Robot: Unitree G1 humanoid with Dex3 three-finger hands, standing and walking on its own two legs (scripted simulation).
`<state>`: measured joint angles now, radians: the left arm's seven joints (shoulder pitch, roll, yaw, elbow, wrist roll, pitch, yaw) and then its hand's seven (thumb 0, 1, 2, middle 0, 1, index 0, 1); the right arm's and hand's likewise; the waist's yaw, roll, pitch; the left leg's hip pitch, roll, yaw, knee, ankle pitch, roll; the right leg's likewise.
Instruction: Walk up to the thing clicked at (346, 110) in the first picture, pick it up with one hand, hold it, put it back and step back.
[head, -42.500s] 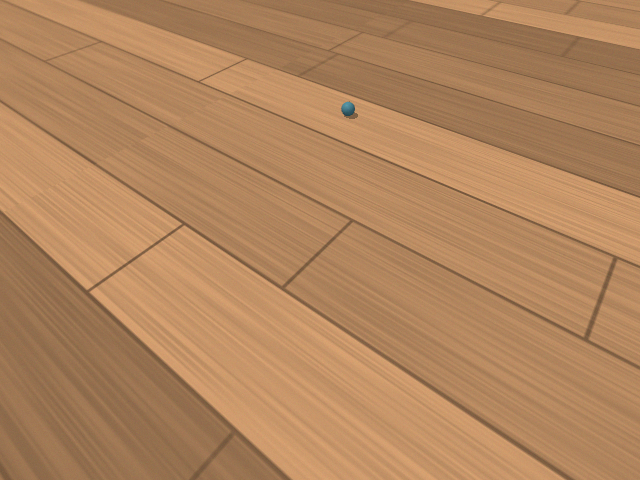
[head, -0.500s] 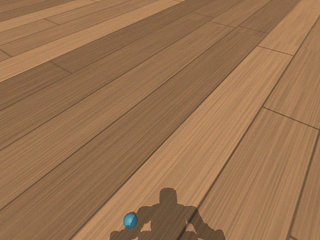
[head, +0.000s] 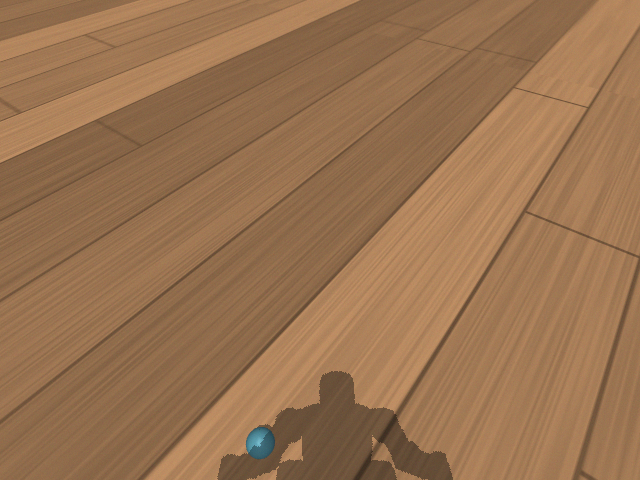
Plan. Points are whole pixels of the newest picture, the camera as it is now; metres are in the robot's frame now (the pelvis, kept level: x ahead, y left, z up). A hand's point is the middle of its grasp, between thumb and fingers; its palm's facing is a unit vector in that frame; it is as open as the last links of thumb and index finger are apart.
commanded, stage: stand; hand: left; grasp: from above
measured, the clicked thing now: (260, 442) +0.42 +0.21 -0.74
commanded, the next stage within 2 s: step back in 0.64 s
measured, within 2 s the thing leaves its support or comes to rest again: neither
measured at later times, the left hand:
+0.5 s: hand out of the picture +0.08 +0.25 -0.16, palm faces -0.01 -0.94 -0.34, open 7.4 cm
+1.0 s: hand out of the picture +0.10 +0.30 -0.18, palm faces -0.02 -0.92 -0.39, open 7.4 cm
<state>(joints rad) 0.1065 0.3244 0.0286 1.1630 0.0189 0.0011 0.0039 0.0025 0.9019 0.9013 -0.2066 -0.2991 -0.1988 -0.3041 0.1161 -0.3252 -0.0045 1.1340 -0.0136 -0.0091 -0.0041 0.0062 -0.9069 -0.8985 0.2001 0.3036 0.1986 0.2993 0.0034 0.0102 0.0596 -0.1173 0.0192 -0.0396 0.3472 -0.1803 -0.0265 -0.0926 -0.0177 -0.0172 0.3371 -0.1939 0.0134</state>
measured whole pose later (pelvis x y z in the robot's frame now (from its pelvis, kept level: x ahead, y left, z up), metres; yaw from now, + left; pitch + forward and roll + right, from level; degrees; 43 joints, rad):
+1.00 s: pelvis -0.05 +0.03 -0.03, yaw +0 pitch -2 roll -1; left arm 0.01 0.42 0.07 0.93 0.01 0.06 0.03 0.00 0.90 0.90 -0.21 -0.30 -0.20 -0.30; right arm 0.13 -0.38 -0.06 0.96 -0.02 0.03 0.02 0.00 -0.91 -0.90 0.20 0.30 0.20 0.30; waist -0.02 -0.04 0.19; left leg -0.32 -0.03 -0.03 0.68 -0.33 0.03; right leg -0.42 0.06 0.14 0.93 -0.53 -0.03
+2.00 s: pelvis -0.31 +0.01 -0.03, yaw -4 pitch -2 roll -1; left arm 0.20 0.40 0.08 0.84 0.01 0.05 0.01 0.00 0.90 0.90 -0.21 -0.30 -0.20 -0.30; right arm 0.10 -0.36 -0.04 0.80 -0.03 0.03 0.00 0.01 -0.90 -0.90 0.20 0.30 0.20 0.30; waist 0.02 -0.01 0.18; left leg -0.37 0.05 0.01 0.64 -0.22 0.00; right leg -0.31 0.05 0.09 0.91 -0.50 0.02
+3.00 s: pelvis -0.63 +0.01 -0.02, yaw +0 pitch -2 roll +1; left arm 0.22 0.38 0.06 0.91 0.05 0.00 0.01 0.01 0.90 0.90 -0.21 -0.30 -0.20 -0.30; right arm 0.21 -0.40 -0.06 0.93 -0.02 0.05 0.02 0.01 -0.91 -0.90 0.20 0.30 0.20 0.30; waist 0.03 0.03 0.09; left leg -0.33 -0.03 -0.08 0.82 -0.50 -0.02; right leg -0.29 -0.03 -0.01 0.67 -0.34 -0.01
